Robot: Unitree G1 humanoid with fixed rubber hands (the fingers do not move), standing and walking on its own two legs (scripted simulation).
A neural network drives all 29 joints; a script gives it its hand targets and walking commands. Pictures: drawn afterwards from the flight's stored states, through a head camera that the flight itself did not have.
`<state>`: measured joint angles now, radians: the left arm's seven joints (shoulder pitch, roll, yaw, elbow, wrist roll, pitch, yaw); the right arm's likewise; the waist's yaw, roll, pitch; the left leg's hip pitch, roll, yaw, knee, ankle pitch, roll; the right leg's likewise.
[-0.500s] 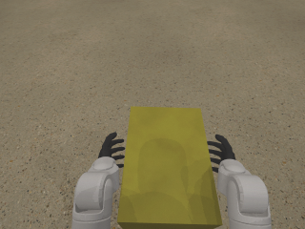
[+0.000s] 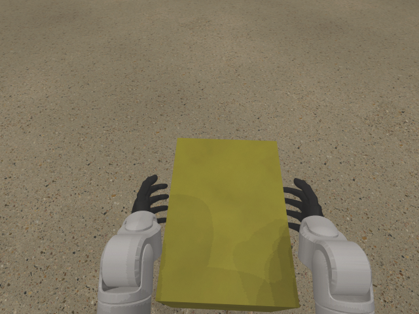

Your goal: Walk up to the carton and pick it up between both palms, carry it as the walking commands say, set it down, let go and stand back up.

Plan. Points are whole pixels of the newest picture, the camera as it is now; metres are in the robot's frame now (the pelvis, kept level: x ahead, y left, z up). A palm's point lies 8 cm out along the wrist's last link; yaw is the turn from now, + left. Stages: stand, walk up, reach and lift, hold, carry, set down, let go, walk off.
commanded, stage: carry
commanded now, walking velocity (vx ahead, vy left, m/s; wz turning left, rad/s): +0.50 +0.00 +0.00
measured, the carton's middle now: (223, 225) +0.30 -0.01 +0.00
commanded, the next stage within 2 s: none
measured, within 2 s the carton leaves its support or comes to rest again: neither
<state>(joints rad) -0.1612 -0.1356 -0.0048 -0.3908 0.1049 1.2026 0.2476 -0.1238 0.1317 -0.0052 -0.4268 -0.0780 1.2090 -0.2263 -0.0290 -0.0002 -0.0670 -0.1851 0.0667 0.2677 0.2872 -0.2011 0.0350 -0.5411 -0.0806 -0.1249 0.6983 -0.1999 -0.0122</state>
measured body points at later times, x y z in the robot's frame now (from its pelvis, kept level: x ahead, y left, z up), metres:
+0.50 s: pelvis +0.35 -0.01 -0.01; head +0.38 -0.02 +0.44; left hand +0.62 +0.15 +0.07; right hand +0.65 -0.13 +0.07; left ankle +0.45 +0.10 -0.73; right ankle +0.23 -0.12 -0.75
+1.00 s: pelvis +0.71 -0.01 -0.03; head +0.71 -0.01 +0.42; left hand +0.99 +0.13 +0.07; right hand +0.99 -0.15 +0.06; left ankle +0.51 +0.09 -0.73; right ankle +0.79 -0.10 -0.75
